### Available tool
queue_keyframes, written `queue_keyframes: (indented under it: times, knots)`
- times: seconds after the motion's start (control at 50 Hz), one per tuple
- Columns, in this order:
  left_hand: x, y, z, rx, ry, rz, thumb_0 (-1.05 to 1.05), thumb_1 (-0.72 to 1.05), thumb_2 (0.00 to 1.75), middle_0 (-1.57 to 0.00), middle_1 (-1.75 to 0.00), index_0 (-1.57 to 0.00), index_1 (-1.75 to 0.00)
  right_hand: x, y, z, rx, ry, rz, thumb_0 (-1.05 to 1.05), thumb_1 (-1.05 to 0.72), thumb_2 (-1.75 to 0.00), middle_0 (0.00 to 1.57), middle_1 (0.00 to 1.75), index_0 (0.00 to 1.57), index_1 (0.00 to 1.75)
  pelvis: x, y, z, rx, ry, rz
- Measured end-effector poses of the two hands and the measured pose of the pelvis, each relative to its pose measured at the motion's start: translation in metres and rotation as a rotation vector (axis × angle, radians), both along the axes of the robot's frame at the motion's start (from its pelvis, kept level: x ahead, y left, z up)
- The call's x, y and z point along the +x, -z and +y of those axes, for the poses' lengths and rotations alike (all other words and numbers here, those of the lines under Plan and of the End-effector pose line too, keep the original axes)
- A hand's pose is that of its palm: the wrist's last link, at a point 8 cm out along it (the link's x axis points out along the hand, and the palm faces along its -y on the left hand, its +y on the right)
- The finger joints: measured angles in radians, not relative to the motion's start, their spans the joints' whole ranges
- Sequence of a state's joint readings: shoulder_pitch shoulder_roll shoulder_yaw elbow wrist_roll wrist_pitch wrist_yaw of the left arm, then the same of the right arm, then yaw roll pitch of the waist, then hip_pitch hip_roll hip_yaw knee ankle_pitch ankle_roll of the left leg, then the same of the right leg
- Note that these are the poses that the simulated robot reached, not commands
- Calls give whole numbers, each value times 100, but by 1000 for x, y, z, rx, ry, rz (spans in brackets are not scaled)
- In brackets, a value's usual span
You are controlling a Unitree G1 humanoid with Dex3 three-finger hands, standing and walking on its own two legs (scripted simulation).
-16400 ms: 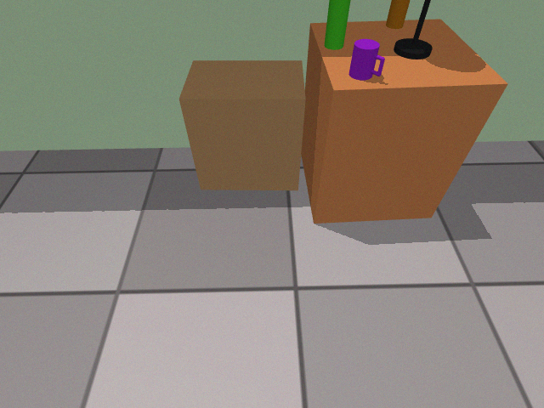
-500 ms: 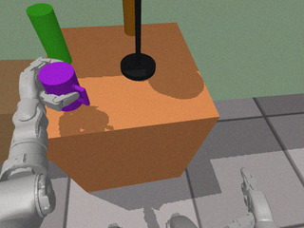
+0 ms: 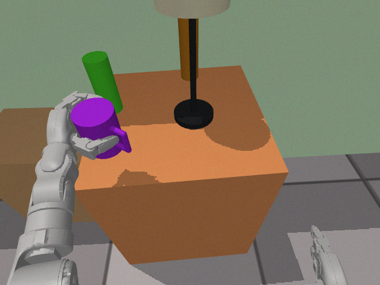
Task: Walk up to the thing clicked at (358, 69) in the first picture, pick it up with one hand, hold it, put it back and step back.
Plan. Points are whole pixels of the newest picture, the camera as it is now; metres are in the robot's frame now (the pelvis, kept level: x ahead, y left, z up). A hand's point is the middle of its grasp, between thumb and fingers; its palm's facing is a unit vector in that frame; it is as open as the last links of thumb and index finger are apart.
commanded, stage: lift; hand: left
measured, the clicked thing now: (106, 132) +0.40 +0.16 +0.14
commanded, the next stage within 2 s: hold in 0.68 s
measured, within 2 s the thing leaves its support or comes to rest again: neither
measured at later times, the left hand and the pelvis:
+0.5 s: hand (81, 138) +0.33 +0.17 +0.20, palm faces +0.13 -0.99 -0.04, open 11.1 cm; pelvis -0.02 -0.01 +0.01, yaw +1 degrees
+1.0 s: hand (69, 135) +0.32 +0.18 +0.22, palm faces +0.11 -0.99 -0.06, open 11.1 cm; pelvis -0.01 +0.00 +0.02, yaw +1 degrees
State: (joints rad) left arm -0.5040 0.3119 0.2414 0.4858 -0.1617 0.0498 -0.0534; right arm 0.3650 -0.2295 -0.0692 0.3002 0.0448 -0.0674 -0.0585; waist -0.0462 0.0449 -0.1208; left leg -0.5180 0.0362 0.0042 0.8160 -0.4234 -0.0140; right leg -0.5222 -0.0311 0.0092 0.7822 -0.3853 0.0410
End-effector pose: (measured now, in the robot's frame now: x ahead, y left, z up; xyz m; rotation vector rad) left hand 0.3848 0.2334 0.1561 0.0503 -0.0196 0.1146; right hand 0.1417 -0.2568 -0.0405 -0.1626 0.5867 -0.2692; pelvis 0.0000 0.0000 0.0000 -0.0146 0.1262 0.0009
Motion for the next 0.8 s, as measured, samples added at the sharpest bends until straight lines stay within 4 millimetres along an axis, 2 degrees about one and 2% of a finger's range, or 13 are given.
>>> queue_keyframes:
  times: [0.1,0.28,0.42,0.56,0.8]
  knots:
    - [-19,-13,-1,-3,-10,0,-2,-61,111,-66,-110,-69,-112,0,0,1,14,-17,-16,-1,54,-5,6,5,5,5,-3,-3,-5,6,-6,-34]
    - [-53,-24,-12,13,10,31,-2,-61,111,-66,-109,-69,-112,-7,4,1,30,-36,-24,-1,54,-5,6,5,5,5,-13,-8,-10,13,-15,-85]
    - [-72,-37,-11,4,-3,21,-2,-61,111,-66,-109,-69,-112,-12,3,-7,12,-11,-50,-1,54,-5,6,5,5,5,-18,-11,-10,17,-16,-107]
    - [-82,-49,-6,-9,-13,-3,-2,-61,111,-66,-109,-69,-112,-11,4,-3,8,-19,-50,-1,54,-5,5,5,5,5,-20,-13,-10,17,-21,-124]
    - [-89,-57,0,-5,-5,27,-2,-61,110,-67,-109,-70,-111,-3,4,-1,10,-10,-83,-1,52,-5,6,5,5,5,-16,-16,-4,15,-20,-131]
